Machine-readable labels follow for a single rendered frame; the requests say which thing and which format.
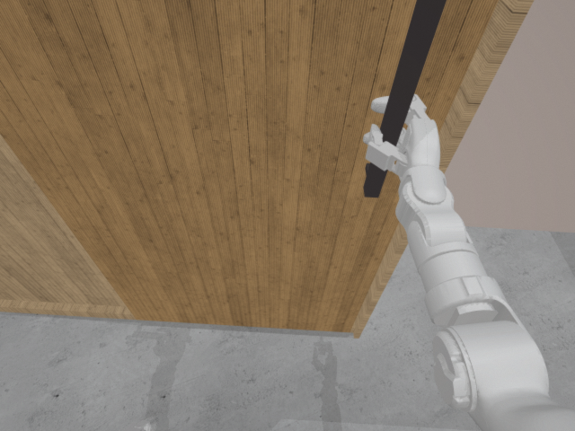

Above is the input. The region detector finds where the right robot forearm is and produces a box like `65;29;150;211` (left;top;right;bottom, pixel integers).
395;165;549;392

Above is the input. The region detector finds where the right robot upper arm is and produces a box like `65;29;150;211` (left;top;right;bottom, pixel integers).
433;320;575;431

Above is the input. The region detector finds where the wardrobe door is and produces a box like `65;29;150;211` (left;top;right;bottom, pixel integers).
0;134;127;307
0;0;499;332

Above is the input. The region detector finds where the right robot hand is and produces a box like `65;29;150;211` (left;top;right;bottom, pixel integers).
363;94;440;180

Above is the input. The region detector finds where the handle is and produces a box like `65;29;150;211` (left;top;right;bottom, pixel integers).
363;0;447;198

